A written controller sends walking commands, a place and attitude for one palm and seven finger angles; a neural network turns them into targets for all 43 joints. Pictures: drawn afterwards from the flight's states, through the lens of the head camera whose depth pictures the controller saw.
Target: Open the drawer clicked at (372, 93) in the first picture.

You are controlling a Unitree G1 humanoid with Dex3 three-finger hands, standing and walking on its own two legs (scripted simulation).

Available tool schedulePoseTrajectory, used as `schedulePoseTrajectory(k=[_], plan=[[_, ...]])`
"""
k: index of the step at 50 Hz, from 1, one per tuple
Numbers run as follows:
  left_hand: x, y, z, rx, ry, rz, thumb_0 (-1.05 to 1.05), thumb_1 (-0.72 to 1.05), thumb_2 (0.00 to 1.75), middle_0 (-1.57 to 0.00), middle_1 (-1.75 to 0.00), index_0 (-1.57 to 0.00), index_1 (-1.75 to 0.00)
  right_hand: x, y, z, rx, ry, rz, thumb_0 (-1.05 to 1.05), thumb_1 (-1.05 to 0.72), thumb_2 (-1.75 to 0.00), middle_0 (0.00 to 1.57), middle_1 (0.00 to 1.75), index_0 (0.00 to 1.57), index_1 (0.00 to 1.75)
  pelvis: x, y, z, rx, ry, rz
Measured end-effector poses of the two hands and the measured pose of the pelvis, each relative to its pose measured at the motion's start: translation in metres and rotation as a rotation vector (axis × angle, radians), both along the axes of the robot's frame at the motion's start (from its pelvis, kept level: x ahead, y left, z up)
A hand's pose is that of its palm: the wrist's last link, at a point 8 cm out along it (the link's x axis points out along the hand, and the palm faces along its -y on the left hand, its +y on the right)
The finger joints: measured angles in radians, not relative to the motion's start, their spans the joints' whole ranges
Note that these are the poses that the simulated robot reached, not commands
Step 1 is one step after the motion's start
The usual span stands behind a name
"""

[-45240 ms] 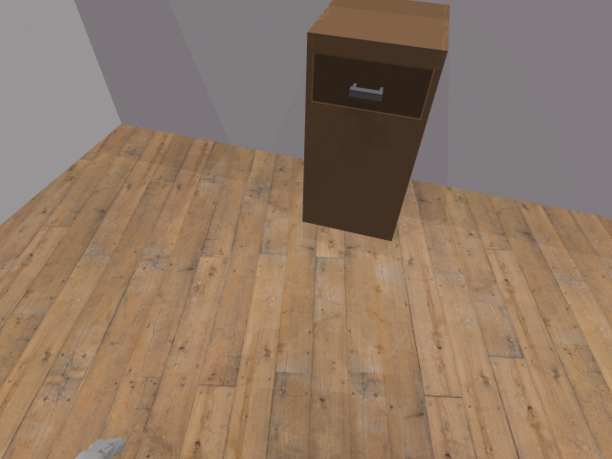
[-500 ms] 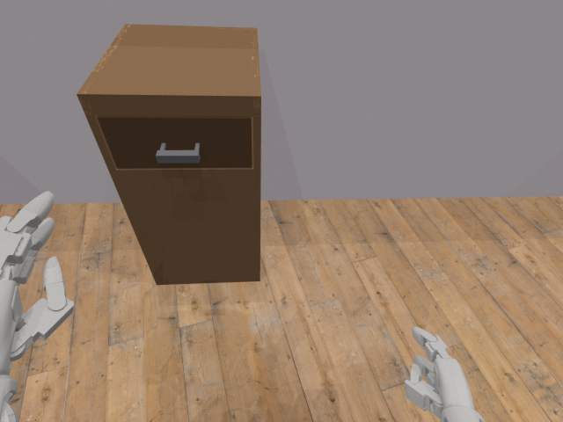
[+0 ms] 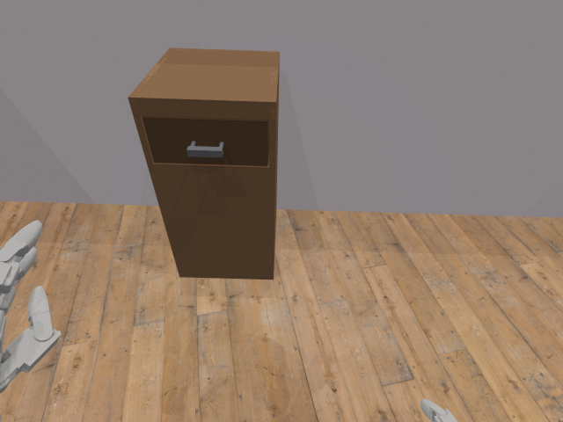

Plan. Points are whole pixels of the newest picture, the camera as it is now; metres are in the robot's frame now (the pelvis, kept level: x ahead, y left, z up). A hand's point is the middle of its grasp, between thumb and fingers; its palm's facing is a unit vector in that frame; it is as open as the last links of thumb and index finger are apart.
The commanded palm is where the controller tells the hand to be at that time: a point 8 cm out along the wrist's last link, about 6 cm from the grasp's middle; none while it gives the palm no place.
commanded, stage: stop stepping back and stand still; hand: left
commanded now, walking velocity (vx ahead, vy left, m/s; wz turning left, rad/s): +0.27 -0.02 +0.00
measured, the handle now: (206, 148) +0.90 +0.24 -0.08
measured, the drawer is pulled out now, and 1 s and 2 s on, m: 0.00 0.00 0.00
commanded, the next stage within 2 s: none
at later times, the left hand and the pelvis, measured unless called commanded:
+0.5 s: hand (119, 302) +0.19 +0.17 +0.19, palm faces +0.34 -0.78 -0.52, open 7.4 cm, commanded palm +0.14 +0.22 +0.18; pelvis +0.01 -0.06 +0.02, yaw +0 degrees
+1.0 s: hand (69, 280) +0.23 +0.24 +0.17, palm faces +0.31 -0.83 -0.46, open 7.4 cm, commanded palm +0.17 +0.29 +0.18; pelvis +0.04 +0.01 +0.01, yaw -2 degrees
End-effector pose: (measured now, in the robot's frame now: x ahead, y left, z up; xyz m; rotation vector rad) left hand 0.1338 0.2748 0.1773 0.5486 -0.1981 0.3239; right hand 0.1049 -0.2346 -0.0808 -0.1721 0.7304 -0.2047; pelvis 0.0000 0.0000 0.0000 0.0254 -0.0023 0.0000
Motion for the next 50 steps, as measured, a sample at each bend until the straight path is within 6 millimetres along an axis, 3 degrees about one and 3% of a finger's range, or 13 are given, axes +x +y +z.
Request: schedulePoseTrajectory(k=[6, 10, 17, 21, 26, 30, 36, 43, 50], plan=[[-0.008, -0.026, 0.028, 0.092, -0.127, 0.025, 0.01, 0.89, 0.90, -0.22, -0.31, -0.21, -0.30, 0.013, -0.002, -0.021, 0.044, 0.011, 0.087, 0.02, -0.90, -0.90, 0.20, 0.30, 0.21, 0.30, -0.003, -0.024, -0.009, 0.003, -0.004, 0.010], [0.001, -0.035, 0.020, 0.071, -0.132, 0.061, 0.01, 0.89, 0.90, -0.22, -0.31, -0.21, -0.30, 0.030, -0.019, -0.034, 0.057, 0.042, 0.115, 0.02, -0.90, -0.90, 0.20, 0.31, 0.21, 0.30, -0.011, -0.039, -0.014, -0.007, -0.012, 0.026], [0.005, -0.061, -0.001, -0.026, 0.048, 0.028, 0.01, 0.89, 0.90, -0.21, -0.31, -0.21, -0.30, 0.046, -0.059, -0.002, 0.027, 0.006, 0.055, 0.02, -0.90, -0.90, 0.20, 0.30, 0.21, 0.30, -0.004, -0.053, 0.007, 0.031, 0.000, 0.009], [0.011, -0.071, 0.014, 0.011, 0.029, -0.019, 0.01, 0.89, 0.90, -0.22, -0.31, -0.22, -0.30, 0.054, -0.077, 0.013, -0.027, -0.008, 0.048, 0.02, -0.90, -0.90, 0.20, 0.30, 0.21, 0.30, 0.003, -0.058, 0.013, 0.045, 0.010, 0.011], [0.025, -0.063, 0.031, 0.060, -0.019, -0.013, 0.01, 0.88, 0.90, -0.22, -0.31, -0.22, -0.30, 0.067, -0.084, 0.017, -0.045, -0.015, 0.034, 0.01, -0.90, -0.90, 0.20, 0.30, 0.20, 0.30, 0.014, -0.055, 0.015, 0.042, 0.023, 0.004], [0.038, -0.048, 0.022, 0.038, 0.006, 0.027, 0.01, 0.89, 0.90, -0.22, -0.31, -0.22, -0.30, 0.077, -0.073, 0.014, -0.028, -0.013, 0.025, 0.01, -0.90, -0.90, 0.20, 0.30, 0.20, 0.30, 0.024, -0.047, 0.014, 0.030, 0.027, -0.004], [0.055, -0.034, 0.000, -0.035, 0.038, 0.012, 0.01, 0.89, 0.90, -0.22, -0.31, -0.21, -0.30, 0.091, -0.039, 0.009, -0.021, -0.001, 0.055, 0.01, -0.90, -0.90, 0.20, 0.30, 0.20, 0.30, 0.036, -0.030, 0.006, -0.015, 0.017, -0.006], [0.067, -0.016, 0.008, -0.013, 0.001, -0.055, 0.01, 0.89, 0.90, -0.22, -0.31, -0.22, -0.30, 0.103, 0.005, 0.017, 0.008, -0.023, 0.087, 0.02, -0.90, -0.90, 0.20, 0.30, 0.21, 0.30, 0.038, -0.010, 0.005, -0.029, 0.011, -0.023], [0.060, 0.010, 0.009, -0.019, -0.004, -0.060, 0.01, 0.89, 0.90, -0.22, -0.31, -0.21, -0.30, 0.098, 0.032, 0.024, 0.012, -0.045, 0.089, 0.01, -0.90, -0.90, 0.20, 0.30, 0.21, 0.30, 0.036, 0.012, 0.006, -0.040, 0.012, -0.026]])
